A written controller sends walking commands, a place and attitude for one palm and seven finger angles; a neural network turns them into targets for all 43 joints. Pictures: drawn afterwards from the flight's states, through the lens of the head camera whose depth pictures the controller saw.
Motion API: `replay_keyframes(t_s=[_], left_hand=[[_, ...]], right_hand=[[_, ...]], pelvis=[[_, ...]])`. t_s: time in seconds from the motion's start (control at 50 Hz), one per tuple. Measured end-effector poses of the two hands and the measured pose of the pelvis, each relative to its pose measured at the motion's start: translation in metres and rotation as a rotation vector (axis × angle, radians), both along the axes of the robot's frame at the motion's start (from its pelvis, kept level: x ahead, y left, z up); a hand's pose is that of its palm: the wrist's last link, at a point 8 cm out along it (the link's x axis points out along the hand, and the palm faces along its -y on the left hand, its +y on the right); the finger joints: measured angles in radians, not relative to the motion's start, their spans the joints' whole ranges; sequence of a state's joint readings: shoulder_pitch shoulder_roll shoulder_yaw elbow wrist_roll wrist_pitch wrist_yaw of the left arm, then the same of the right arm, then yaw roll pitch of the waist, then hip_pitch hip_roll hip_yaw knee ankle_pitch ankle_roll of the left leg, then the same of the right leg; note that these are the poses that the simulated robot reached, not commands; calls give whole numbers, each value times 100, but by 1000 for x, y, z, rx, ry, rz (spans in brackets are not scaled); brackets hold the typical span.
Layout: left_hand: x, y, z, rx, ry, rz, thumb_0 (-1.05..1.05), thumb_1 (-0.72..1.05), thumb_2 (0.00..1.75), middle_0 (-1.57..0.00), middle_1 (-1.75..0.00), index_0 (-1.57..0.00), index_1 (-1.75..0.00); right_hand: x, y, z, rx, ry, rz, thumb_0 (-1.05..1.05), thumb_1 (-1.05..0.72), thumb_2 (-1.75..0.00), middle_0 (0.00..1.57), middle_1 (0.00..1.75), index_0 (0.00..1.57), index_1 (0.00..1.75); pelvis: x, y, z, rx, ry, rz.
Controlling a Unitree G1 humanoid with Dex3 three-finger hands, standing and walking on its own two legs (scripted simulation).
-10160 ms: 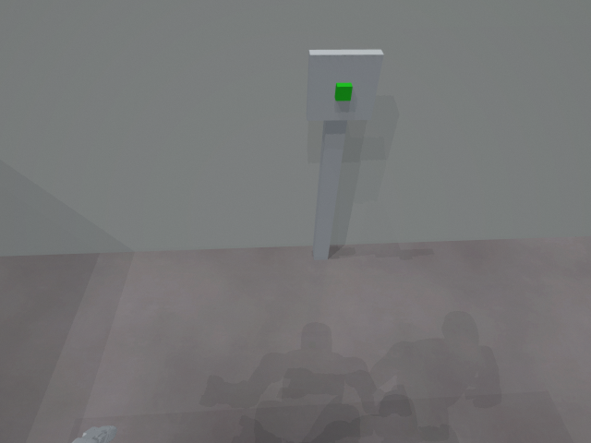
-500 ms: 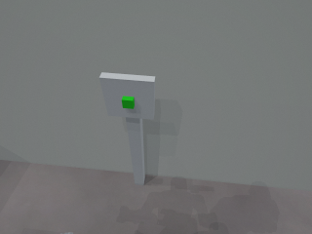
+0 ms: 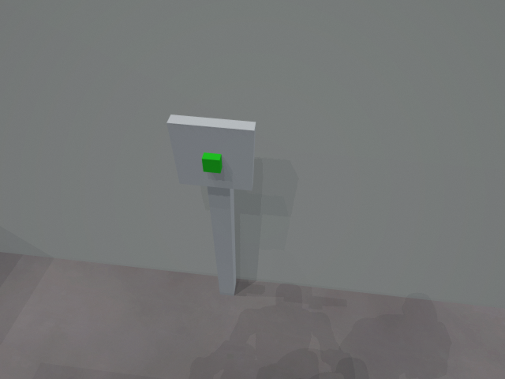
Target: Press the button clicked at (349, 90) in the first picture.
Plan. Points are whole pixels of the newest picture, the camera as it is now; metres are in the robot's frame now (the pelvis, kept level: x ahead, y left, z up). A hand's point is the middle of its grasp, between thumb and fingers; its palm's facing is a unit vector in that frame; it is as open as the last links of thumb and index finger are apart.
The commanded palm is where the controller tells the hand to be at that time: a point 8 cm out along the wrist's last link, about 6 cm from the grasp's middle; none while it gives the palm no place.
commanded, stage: look again from close up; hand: left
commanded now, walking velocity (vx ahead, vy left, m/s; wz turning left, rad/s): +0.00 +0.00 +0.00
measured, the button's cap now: (212, 161) +0.54 +0.13 +0.02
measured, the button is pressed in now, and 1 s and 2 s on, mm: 0 0 0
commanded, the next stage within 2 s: shuffle to correct the standing spot in 0.48 s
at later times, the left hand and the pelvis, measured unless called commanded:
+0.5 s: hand out of the picture -0.01 +0.17 -0.18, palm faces +0.00 -0.98 -0.19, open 7.4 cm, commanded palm none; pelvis +0.00 +0.00 +0.00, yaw +0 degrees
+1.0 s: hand out of the picture -0.05 +0.13 -0.18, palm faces +0.07 -0.98 -0.16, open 7.4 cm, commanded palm none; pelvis +0.03 -0.03 -0.01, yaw -1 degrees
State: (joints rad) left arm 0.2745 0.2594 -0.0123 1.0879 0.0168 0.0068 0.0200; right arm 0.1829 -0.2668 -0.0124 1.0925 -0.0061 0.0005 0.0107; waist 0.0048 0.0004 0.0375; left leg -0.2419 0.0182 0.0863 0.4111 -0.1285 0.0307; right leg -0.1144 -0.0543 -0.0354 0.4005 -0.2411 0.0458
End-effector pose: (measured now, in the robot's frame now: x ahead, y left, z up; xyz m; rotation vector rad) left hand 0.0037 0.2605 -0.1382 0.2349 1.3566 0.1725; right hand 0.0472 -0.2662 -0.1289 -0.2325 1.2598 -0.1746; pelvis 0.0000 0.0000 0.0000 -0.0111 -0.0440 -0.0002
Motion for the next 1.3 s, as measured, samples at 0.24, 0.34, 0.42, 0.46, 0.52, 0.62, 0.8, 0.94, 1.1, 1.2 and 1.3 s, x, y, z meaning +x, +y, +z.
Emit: replay_keyframes(t_s=[0.24,0.34,0.42,0.46,0.52,0.62,0.8,0.94,1.1,1.2,1.3], left_hand=[[-10,-20,-4,-36,13,8,0,90,90,-20,-30,-20,-30],[-11,-29,-7,-55,14,11,0,90,90,-20,-30,-20,-30],[-14,-36,-8,-69,19,16,0,90,90,-20,-30,-20,-30],[-16,-39,-9,-75,24,18,0,90,90,-20,-30,-20,-30],[-20,-43,-10,-84,33,23,0,90,90,-20,-30,-20,-30],[-26,-48,-11,-93,50,31,0,90,90,-20,-30,-20,-30],[-42,-57,-13,-102,103,54,0,90,90,-20,-30,-20,-30],[-53,-75,-10,-100,146,95,0,90,90,-20,-29,-20,-30],[-47,-96,-21,-144,202,126,0,90,90,-20,-30,-20,-30],[-16,-102,-20,-150,161,112,0,90,90,-20,-30,-20,-30],[18,-94,-18,-125,76,78,0,90,90,-20,-30,-20,-30]], right_hand=[[-21,17,-8,46,38,-32,0,-91,-90,20,30,20,29],[-30,26,-11,67,57,-48,0,-91,-90,20,30,20,29],[-38,33,-13,82,74,-59,0,-91,-90,20,30,20,29],[-41,36,-14,88,82,-65,0,-91,-90,20,30,20,29],[-47,39,-15,93,94,-74,0,-91,-90,20,30,20,29],[-54,43,-16,99,111,-87,0,-91,-90,20,30,20,29],[-61,44,-21,116,134,-121,0,-91,-90,20,30,20,29],[-56,29,-27,120,150,-127,0,-91,-90,20,30,20,29],[-20,19,-26,85,118,-110,0,-91,-90,20,30,20,29],[-2,19,-23,68,118,-100,1,-93,-90,20,30,20,29],[8,14,-21,60,99,-101,1,-94,-90,20,30,20,29]], pelvis=[[-3,-1,1,0,-2,-4],[-3,-1,0,1,4,-6],[-3,-2,0,1,7,-7],[-3,-2,0,1,8,-8],[-3,-1,0,1,9,-9],[-3,-1,-1,1,10,-11],[6,-8,-3,10,20,-16],[18,-24,-6,6,32,-19],[46,-29,-12,-1,23,-21],[54,-28,-8,6,25,-20],[48,-27,-7,13,36,-22]])
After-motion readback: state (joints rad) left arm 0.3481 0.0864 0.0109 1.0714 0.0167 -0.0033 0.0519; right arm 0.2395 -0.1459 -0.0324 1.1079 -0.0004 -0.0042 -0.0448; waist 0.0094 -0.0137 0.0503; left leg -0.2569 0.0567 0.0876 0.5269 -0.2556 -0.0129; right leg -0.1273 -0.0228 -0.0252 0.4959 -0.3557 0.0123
